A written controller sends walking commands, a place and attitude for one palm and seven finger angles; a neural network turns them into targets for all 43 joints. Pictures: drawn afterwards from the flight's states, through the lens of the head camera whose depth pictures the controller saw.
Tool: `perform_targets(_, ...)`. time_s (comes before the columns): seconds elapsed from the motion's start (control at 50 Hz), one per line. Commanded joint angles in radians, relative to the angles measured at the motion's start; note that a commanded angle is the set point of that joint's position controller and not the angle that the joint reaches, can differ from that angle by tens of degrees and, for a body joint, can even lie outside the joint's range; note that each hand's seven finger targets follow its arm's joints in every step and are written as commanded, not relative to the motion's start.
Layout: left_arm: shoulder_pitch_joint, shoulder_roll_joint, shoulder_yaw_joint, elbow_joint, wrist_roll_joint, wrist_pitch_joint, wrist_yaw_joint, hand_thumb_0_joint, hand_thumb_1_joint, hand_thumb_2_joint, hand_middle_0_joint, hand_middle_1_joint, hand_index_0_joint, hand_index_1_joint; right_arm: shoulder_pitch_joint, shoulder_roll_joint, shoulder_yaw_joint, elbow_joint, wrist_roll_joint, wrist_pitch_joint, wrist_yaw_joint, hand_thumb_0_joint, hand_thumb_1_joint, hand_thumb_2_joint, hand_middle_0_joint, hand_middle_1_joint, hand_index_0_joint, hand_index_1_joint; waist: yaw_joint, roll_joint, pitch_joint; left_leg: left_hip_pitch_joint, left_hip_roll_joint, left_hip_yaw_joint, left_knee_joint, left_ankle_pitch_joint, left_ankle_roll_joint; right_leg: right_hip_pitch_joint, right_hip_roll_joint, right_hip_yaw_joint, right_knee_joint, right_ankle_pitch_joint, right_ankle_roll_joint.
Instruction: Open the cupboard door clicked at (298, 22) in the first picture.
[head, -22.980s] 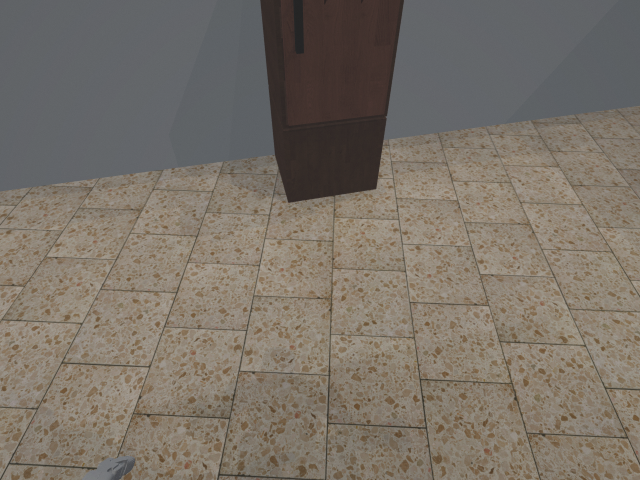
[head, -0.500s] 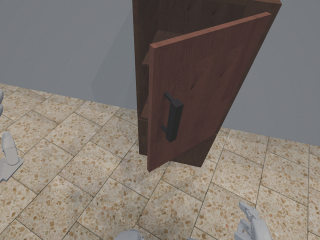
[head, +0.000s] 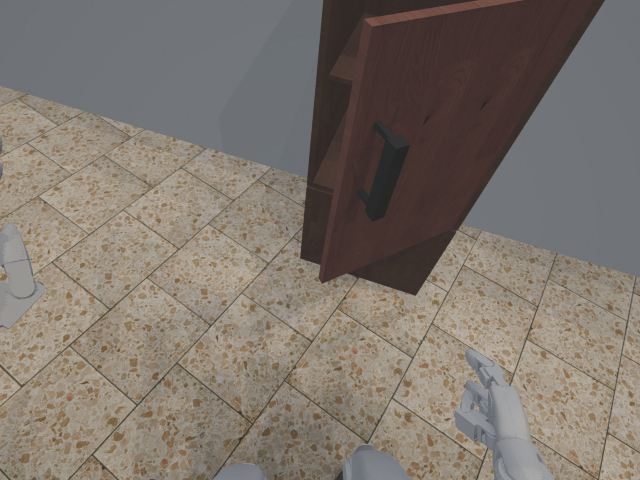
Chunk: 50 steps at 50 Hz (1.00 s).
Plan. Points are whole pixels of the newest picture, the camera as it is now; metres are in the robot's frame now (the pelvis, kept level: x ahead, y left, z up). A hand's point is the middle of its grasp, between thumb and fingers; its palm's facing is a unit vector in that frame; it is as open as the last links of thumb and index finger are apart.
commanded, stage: step back with the hand held close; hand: left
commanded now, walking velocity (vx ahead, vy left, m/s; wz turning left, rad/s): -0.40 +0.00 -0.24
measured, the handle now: (377, 172) +0.54 -0.04 +0.04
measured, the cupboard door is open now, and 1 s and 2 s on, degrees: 45 45 45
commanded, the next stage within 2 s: stop stepping back and stand still in 0.12 s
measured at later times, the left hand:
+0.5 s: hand out of the picture +0.10 +0.15 +0.18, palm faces +0.18 -0.78 -0.60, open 7.4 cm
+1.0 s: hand out of the picture +0.06 +0.20 +0.18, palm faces +0.35 -0.83 -0.43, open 7.4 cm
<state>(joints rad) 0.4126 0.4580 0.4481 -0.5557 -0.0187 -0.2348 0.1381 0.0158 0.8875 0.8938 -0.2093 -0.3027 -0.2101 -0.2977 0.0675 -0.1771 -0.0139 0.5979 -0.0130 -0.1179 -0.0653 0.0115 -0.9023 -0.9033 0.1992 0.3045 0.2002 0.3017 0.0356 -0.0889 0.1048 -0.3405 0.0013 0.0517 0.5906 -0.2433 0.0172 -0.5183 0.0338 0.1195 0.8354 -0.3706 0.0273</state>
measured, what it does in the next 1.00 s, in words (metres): walks backwards: right foot, then left foot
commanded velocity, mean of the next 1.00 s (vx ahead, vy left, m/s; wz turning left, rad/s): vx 0.07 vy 0.06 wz -0.02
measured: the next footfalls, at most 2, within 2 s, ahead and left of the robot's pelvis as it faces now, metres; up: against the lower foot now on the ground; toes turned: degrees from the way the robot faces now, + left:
right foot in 0.30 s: -0.17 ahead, -0.12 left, +0.00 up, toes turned -13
left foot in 0.72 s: -0.11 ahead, +0.05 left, +0.00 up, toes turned -7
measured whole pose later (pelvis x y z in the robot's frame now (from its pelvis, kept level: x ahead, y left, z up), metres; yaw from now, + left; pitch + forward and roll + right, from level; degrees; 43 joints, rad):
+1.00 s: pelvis -0.18 -0.03 +0.00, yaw -10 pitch +0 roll -1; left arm 0.51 0.38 0.41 -0.40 -0.03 -0.22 0.16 0.01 0.89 0.89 -0.21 -0.30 -0.21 -0.30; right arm 0.24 -0.19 0.03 0.64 0.00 -0.10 -0.07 0.01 -0.90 -0.90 0.20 0.30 0.20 0.30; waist 0.02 0.03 -0.05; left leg -0.29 0.01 0.06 0.58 -0.29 0.04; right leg -0.21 0.05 -0.04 0.53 -0.33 -0.05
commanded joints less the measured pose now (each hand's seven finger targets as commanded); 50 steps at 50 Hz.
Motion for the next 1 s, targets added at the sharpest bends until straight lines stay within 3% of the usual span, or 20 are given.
perform_targets(0.0, 0.118, 0.150, 0.153, -0.260, -0.032, -0.051, 0.010, 0.000, 0.900, 0.900, -0.200, -0.300, -0.200, -0.300, 0.054, -0.153, -0.083, -0.134, 0.003, -0.055, 0.022, 0.000, -0.900, -0.900, 0.200, 0.300, 0.200, 0.300, -0.028, 0.303, -0.341, 0.201, 0.376, -0.147, -0.170, 0.740, 0.133, 0.082, 0.005, -0.054, 0.238, -0.113, 0.005)
perform_targets(0.04, 0.105, 0.091, 0.086, -0.278, -0.028, -0.027, 0.003, 0.000, 0.900, 0.900, -0.200, -0.300, -0.200, -0.300, 0.037, -0.146, -0.073, -0.132, 0.015, -0.050, 0.037, 0.000, -0.900, -0.900, 0.200, 0.300, 0.200, 0.300, -0.037, 0.254, -0.273, 0.220, 0.342, -0.095, -0.192, 0.714, 0.110, 0.067, 0.017, -0.112, 0.170, -0.061, 0.016)
perform_targets(0.1, 0.089, 0.102, 0.073, -0.282, -0.024, 0.004, 0.006, 0.000, 0.900, 0.900, -0.200, -0.300, -0.200, -0.300, 0.015, -0.158, -0.065, -0.136, 0.006, -0.047, 0.036, 0.000, -0.900, -0.900, 0.200, 0.300, 0.200, 0.300, -0.042, 0.335, -0.219, 0.138, 0.341, -0.084, -0.272, 0.474, 0.099, 0.129, 0.013, -0.143, 0.083, -0.092, 0.018)
perform_targets(0.22, 0.173, 0.148, 0.128, -0.229, -0.046, 0.013, 0.019, 0.000, 0.900, 0.900, -0.200, -0.300, -0.200, -0.300, 0.022, -0.150, -0.050, -0.142, 0.007, -0.048, 0.030, 0.000, -0.900, -0.900, 0.200, 0.300, 0.200, 0.300, -0.031, 0.337, -0.273, 0.104, 0.286, -0.071, -0.306, 0.101, 0.067, 0.316, 0.017, -0.189, -0.282, -0.056, -0.005)
perform_targets(0.24, 0.205, 0.166, 0.150, -0.242, -0.047, 0.006, 0.017, 0.000, 0.900, 0.900, -0.200, -0.300, -0.200, -0.300, 0.027, -0.150, -0.051, -0.152, 0.016, -0.045, 0.032, 0.000, -0.900, -0.900, 0.200, 0.300, 0.200, 0.300, -0.023, 0.302, -0.292, 0.099, 0.233, -0.022, -0.250, -0.004, 0.036, 0.366, 0.003, -0.208, -0.420, 0.033, -0.016)
perform_targets(0.26, 0.237, 0.200, 0.174, -0.253, -0.044, -0.001, 0.016, 0.000, 0.900, 0.900, -0.200, -0.300, -0.200, -0.300, 0.031, -0.132, -0.049, -0.162, 0.025, -0.036, 0.036, 0.000, -0.900, -0.900, 0.200, 0.300, 0.200, 0.300, -0.029, 0.165, -0.279, 0.096, 0.145, 0.049, -0.119, -0.100, -0.007, 0.337, -0.076, -0.136, -0.562, 0.110, -0.041)
perform_targets(0.28, 0.256, 0.250, 0.205, -0.258, -0.044, -0.008, 0.018, 0.000, 0.900, 0.900, -0.200, -0.300, -0.200, -0.300, 0.028, -0.106, -0.039, -0.171, 0.026, -0.018, 0.037, 0.000, -0.900, -0.900, 0.200, 0.300, 0.200, 0.300, -0.030, -0.078, -0.261, -0.006, 0.049, 0.074, 0.103, -0.168, -0.046, 0.286, -0.253, 0.113, -0.633, 0.194, -0.101)
perform_targets(0.3, 0.263, 0.308, 0.256, -0.266, -0.043, -0.019, 0.034, 0.000, 0.900, 0.900, -0.200, -0.300, -0.200, -0.300, 0.012, -0.116, -0.028, -0.182, 0.028, -0.015, 0.032, 0.000, -0.900, -0.900, 0.200, 0.300, 0.200, 0.300, -0.009, -0.115, -0.262, -0.151, 0.002, -0.002, 0.307, -0.227, -0.046, 0.291, -0.383, 0.251, -0.610, 0.440, -0.150)
perform_targets(0.32, 0.235, 0.304, 0.253, -0.260, -0.047, -0.033, 0.046, 0.000, 0.900, 0.900, -0.200, -0.300, -0.200, -0.300, 0.033, -0.107, -0.006, -0.164, 0.022, -0.023, 0.030, 0.000, -0.900, -0.900, 0.200, 0.300, 0.200, 0.300, -0.021, -0.070, -0.283, -0.223, 0.017, -0.045, 0.404, -0.224, -0.041, 0.368, -0.410, 0.163, -0.538, 0.703, -0.165)
perform_targets(0.34, 0.267, 0.233, 0.211, -0.212, -0.043, -0.025, 0.044, 0.000, 0.900, 0.900, -0.200, -0.300, -0.200, -0.300, 0.062, -0.113, -0.013, -0.143, 0.042, -0.022, 0.026, 0.000, -0.900, -0.900, 0.200, 0.300, 0.200, 0.300, -0.037, -0.102, -0.348, -0.286, 0.005, -0.039, 0.439, -0.182, -0.039, 0.546, -0.324, 0.073, -0.417, 1.020, -0.074)
perform_targets(0.36, 0.274, 0.217, 0.209, -0.197, -0.034, -0.014, 0.052, 0.000, 0.900, 0.900, -0.200, -0.300, -0.200, -0.300, 0.051, -0.111, -0.017, -0.140, 0.043, -0.017, 0.018, 0.000, -0.900, -0.900, 0.200, 0.300, 0.200, 0.300, -0.045, -0.111, -0.362, -0.309, 0.005, -0.033, 0.446, -0.149, -0.041, 0.596, -0.301, 0.046, -0.374, 1.105, -0.049)
perform_targets(0.44, 0.256, 0.162, 0.166, -0.046, -0.024, -0.025, 0.063, 0.000, 0.900, 0.900, -0.200, -0.300, -0.200, -0.300, 0.038, -0.132, -0.018, -0.112, 0.024, -0.006, -0.008, 0.000, -0.900, -0.900, 0.200, 0.300, 0.200, 0.300, -0.049, 0.013, -0.246, -0.218, 0.004, 0.019, 0.252, -0.066, -0.024, 0.507, -0.283, 0.029, -0.426, 0.880, -0.089)
perform_targets(0.52, 0.172, 0.134, 0.104, 0.026, -0.017, -0.049, 0.059, 0.000, 0.900, 0.900, -0.200, -0.300, -0.200, -0.300, 0.064, -0.167, -0.043, -0.099, 0.021, -0.008, -0.002, 0.000, -0.900, -0.900, 0.200, 0.300, 0.200, 0.300, -0.041, -0.087, -0.193, -0.186, 0.003, 0.027, 0.124, -0.101, 0.014, 0.536, -0.308, 0.090, -0.463, 0.714, -0.061)
perform_targets(0.6, 0.117, 0.152, 0.090, -0.080, -0.006, -0.073, 0.058, 0.000, 0.900, 0.900, -0.200, -0.300, -0.200, -0.300, 0.052, -0.176, -0.049, -0.114, 0.020, -0.014, 0.012, 0.000, -0.900, -0.900, 0.200, 0.300, 0.200, 0.300, -0.041, -0.007, -0.168, -0.116, 0.012, 0.008, 0.009, -0.122, 0.035, 0.509, -0.333, 0.149, -0.476, 0.626, -0.094)
perform_targets(0.66, 0.126, 0.162, 0.105, -0.145, -0.005, -0.082, 0.063, 0.000, 0.900, 0.900, -0.200, -0.300, -0.200, -0.300, 0.079, -0.164, -0.042, -0.118, 0.010, -0.020, 0.014, 0.000, -0.900, -0.900, 0.200, 0.300, 0.200, 0.300, -0.055, 0.063, -0.183, 0.062, 0.004, 0.002, -0.167, 0.012, 0.048, 0.413, -0.262, 0.100, -0.438, 0.444, -0.082)
perform_targets(0.7, 0.120, 0.171, 0.113, -0.190, -0.010, -0.087, 0.061, 0.000, 0.900, 0.900, -0.200, -0.300, -0.200, -0.300, 0.080, -0.183, -0.052, -0.131, 0.010, -0.027, 0.005, 0.000, -0.900, -0.900, 0.200, 0.300, 0.200, 0.300, -0.050, 0.185, -0.191, 0.171, 0.082, -0.096, -0.212, 0.062, 0.077, 0.309, -0.155, 0.027, -0.363, 0.280, -0.038)
perform_targets(0.76, 0.118, 0.175, 0.141, -0.127, -0.003, -0.073, 0.061, 0.000, 0.900, 0.900, -0.200, -0.300, -0.200, -0.300, 0.079, -0.170, -0.038, -0.122, 0.010, -0.031, -0.006, 0.000, -0.900, -0.900, 0.200, 0.300, 0.200, 0.300, -0.047, 0.281, -0.149, 0.074, 0.171, -0.216, -0.227, -0.030, 0.115, 0.258, -0.054, -0.059, -0.327, 0.037, -0.032)
perform_targets(0.84, 0.076, 0.112, 0.094, -0.007, -0.008, -0.045, 0.046, 0.000, 0.900, 0.900, -0.200, -0.300, -0.200, -0.300, 0.079, -0.159, -0.031, -0.117, 0.016, -0.030, -0.024, 0.000, -0.900, -0.900, 0.200, 0.300, 0.200, 0.300, -0.056, 0.100, -0.048, -0.068, 0.119, -0.171, -0.212, -0.289, 0.066, 0.261, -0.070, 0.016, -0.440, -0.086, -0.070)
perform_targets(0.92, 0.007, 0.078, 0.021, 0.009, -0.012, -0.026, 0.028, 0.000, 0.900, 0.900, -0.200, -0.300, -0.200, -0.300, 0.087, -0.153, -0.028, -0.109, 0.020, -0.027, -0.016, 0.000, -0.900, -0.900, 0.200, 0.300, 0.200, 0.300, -0.063, -0.041, -0.061, 0.018, 0.040, -0.050, 0.012, -0.133, 0.025, 0.183, -0.207, 0.204, -0.581, -0.168, -0.148)
perform_targets(0.98, -0.043, 0.094, 0.018, -0.042, -0.012, -0.022, 0.031, 0.000, 0.900, 0.900, -0.200, -0.300, -0.200, -0.300, 0.083, -0.155, -0.019, -0.107, 0.015, -0.036, -0.021, 0.000, -0.900, -0.900, 0.200, 0.300, 0.200, 0.300, -0.058, 0.022, -0.135, 0.146, 0.061, -0.061, -0.120, 0.005, 0.032, 0.235, -0.149, 0.057, -0.459, 0.083, -0.108)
